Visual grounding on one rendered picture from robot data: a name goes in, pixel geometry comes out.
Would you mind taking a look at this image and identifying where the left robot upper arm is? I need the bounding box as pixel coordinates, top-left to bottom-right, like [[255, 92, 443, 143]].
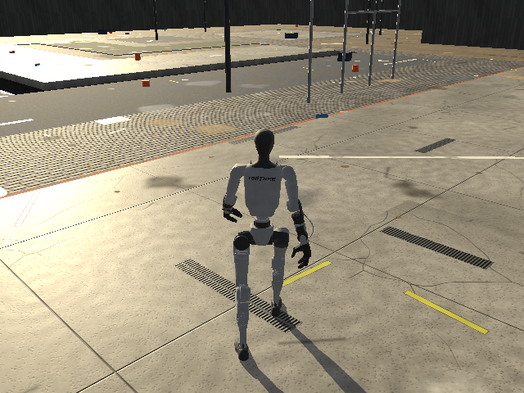
[[224, 164, 246, 206]]

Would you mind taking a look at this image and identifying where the left robot forearm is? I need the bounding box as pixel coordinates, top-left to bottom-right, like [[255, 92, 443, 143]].
[[222, 193, 233, 214]]

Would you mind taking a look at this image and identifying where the right robot hand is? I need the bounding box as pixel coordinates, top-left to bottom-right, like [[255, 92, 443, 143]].
[[291, 243, 311, 269]]

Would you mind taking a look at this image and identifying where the robot left thigh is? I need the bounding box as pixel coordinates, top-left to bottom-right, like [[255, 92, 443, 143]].
[[233, 230, 251, 302]]

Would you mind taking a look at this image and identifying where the left robot hand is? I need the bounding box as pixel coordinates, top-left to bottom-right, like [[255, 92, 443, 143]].
[[224, 208, 242, 223]]

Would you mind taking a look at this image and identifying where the robot torso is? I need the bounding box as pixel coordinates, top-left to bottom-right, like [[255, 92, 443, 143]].
[[244, 162, 282, 246]]

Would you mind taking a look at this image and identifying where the right robot forearm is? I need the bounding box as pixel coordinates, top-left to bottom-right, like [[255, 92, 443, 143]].
[[291, 199, 309, 245]]

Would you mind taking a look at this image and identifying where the right robot upper arm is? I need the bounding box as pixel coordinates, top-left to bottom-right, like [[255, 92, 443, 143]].
[[280, 165, 300, 212]]

